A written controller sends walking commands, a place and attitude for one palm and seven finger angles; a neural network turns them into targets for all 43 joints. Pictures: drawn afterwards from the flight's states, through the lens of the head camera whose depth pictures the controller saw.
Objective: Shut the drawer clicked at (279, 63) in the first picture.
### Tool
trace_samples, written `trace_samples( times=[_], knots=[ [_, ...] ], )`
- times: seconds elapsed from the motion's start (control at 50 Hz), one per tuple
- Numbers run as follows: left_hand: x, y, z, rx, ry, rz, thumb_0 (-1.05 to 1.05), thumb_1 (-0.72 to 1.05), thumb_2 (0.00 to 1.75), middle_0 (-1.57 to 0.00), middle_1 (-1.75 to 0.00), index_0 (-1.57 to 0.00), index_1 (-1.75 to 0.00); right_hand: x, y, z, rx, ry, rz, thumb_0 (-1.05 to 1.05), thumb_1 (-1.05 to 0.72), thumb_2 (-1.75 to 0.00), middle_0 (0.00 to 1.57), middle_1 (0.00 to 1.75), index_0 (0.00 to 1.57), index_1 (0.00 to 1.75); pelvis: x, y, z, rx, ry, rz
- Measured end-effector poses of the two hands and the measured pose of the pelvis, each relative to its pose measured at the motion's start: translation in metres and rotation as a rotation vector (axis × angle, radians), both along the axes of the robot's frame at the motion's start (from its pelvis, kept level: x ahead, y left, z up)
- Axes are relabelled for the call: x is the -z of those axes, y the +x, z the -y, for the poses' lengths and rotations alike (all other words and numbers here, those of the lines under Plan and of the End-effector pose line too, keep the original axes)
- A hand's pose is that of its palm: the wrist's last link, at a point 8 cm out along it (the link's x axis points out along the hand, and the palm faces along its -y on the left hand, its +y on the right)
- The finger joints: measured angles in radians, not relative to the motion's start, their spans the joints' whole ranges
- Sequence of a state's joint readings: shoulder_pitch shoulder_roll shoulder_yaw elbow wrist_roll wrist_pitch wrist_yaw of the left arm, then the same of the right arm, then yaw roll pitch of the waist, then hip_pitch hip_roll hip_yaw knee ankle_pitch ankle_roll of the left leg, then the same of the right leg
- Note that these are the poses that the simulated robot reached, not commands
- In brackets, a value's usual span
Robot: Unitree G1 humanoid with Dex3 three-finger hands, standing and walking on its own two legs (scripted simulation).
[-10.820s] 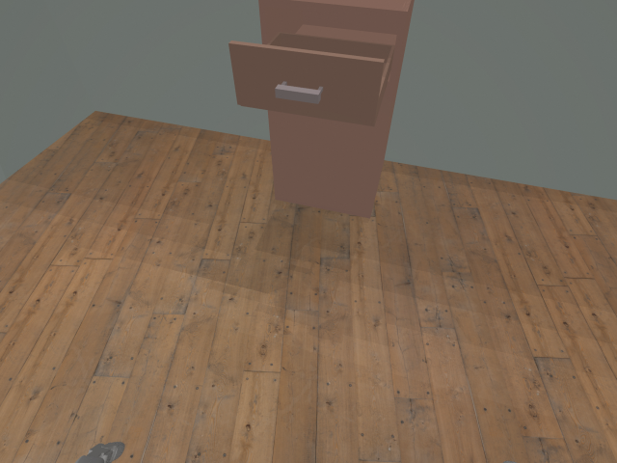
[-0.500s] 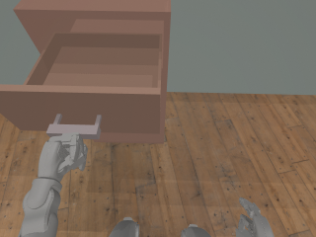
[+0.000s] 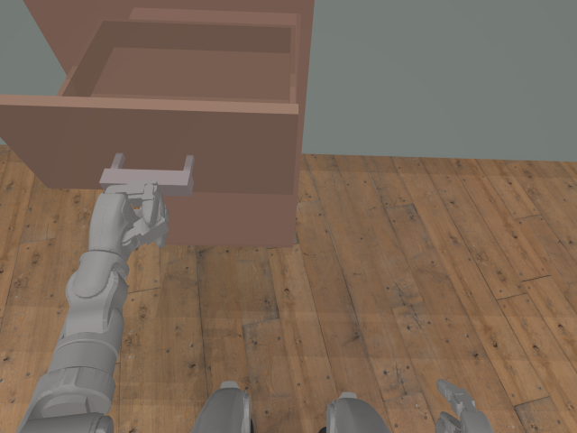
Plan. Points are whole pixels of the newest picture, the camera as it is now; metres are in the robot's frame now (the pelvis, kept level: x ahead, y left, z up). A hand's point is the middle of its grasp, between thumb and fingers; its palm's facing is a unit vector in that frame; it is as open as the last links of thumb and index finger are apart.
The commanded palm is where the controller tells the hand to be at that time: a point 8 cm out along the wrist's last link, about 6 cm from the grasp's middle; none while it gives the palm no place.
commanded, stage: push the drawer shut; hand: left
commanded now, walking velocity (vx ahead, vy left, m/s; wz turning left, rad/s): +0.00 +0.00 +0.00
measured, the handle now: (151, 171) +0.47 +0.21 +0.06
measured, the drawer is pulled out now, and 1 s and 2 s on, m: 0.24 0.11 0.00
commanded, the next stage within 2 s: none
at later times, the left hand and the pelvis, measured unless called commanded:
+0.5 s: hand (174, 182) +0.45 +0.18 +0.05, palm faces +0.00 -1.00 -0.04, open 3.2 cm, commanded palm +0.44 +0.23 +0.06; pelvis +0.01 +0.00 +0.00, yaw -1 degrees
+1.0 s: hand (181, 152) +0.51 +0.18 +0.05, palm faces +0.00 -1.00 -0.03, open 3.3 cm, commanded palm +0.50 +0.22 +0.06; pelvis +0.01 +0.00 -0.01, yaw -2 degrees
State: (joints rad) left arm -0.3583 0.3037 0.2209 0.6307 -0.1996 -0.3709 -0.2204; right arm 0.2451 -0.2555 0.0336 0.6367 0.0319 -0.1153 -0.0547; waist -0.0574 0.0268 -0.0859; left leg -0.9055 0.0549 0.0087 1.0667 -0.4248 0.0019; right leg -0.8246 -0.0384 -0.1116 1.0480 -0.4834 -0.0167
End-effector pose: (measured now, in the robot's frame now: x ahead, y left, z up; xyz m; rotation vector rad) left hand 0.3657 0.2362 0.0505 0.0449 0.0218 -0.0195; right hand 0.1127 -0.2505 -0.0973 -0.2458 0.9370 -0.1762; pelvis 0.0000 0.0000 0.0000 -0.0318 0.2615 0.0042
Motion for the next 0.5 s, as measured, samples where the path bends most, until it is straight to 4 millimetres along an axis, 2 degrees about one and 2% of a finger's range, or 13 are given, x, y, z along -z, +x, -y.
trace_samples(
  times=[0.26,0.5],
  knots=[
    [-0.002,0.041,0.002,-0.005,-0.005,-0.009,0.02,0.83,0.93,-1.39,-1.60,-1.40,-1.60,0.003,-0.038,0.005,0.064,0.000,-0.131,0.01,-0.90,-0.90,0.21,0.30,0.20,0.30,-0.002,0.007,-0.004,0.018,0.000,-0.029],
    [-0.001,0.066,0.005,-0.017,-0.005,-0.005,0.01,0.85,0.95,-1.39,-1.60,-1.40,-1.60,0.010,-0.044,0.005,0.081,0.013,-0.205,0.01,-0.90,-0.90,0.21,0.30,0.20,0.30,0.000,0.015,-0.003,0.025,0.004,-0.054]
  ],
)
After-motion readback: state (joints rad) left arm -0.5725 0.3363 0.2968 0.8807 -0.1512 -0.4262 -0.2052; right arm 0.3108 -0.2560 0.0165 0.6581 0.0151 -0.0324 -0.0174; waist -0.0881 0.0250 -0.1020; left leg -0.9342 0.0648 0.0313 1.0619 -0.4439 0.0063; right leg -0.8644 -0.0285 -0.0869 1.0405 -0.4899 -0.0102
